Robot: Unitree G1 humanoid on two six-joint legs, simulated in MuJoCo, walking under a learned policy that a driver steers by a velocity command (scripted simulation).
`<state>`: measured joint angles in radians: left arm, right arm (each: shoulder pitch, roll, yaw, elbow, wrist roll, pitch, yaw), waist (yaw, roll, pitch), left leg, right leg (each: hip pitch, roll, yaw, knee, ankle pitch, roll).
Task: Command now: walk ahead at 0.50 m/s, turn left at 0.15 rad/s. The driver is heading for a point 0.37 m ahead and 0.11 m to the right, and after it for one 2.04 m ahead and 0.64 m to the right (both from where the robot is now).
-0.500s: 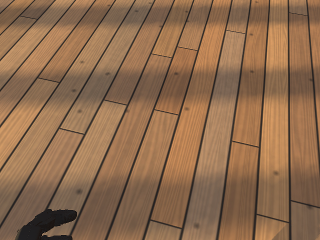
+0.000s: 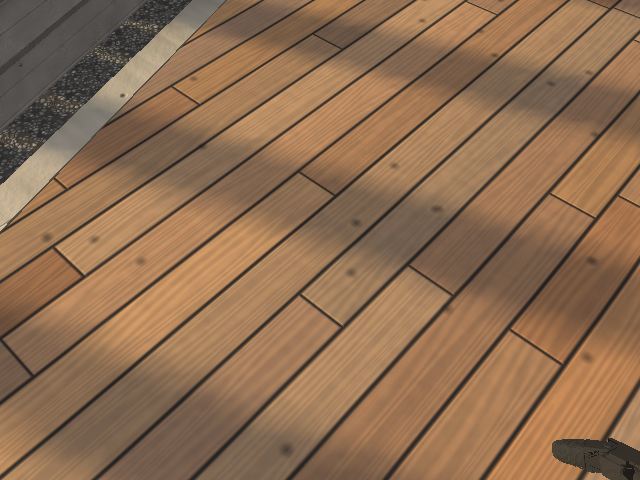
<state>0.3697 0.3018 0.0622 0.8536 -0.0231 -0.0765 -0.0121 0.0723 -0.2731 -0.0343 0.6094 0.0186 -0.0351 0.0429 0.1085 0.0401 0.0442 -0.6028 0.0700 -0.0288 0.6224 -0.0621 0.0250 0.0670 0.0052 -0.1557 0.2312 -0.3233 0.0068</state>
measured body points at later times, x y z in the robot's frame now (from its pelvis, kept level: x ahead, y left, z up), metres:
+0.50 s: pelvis +0.26 +0.01 +0.00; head +0.29 -0.01 +0.45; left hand +0.49 +0.22 -0.10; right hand +0.27 -0.28 -0.13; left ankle +0.17 +0.13 -0.74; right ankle +0.39 -0.12 -0.71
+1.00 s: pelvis +0.37 +0.00 +0.00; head +0.40 -0.02 +0.45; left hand +0.65 +0.17 -0.09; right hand +0.36 -0.32 -0.11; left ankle +0.46 +0.12 -0.72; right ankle +0.39 -0.11 -0.74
